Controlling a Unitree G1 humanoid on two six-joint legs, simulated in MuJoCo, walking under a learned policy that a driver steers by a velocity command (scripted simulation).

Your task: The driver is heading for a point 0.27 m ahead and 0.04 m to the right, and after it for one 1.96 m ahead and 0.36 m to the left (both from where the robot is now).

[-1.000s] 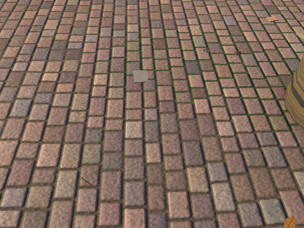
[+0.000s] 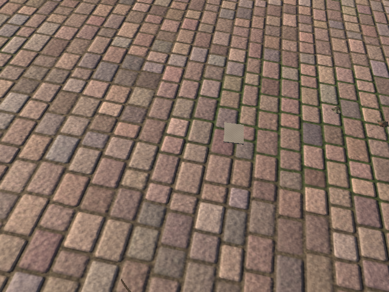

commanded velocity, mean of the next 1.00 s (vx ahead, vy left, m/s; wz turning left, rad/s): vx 0.12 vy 0.00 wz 0.29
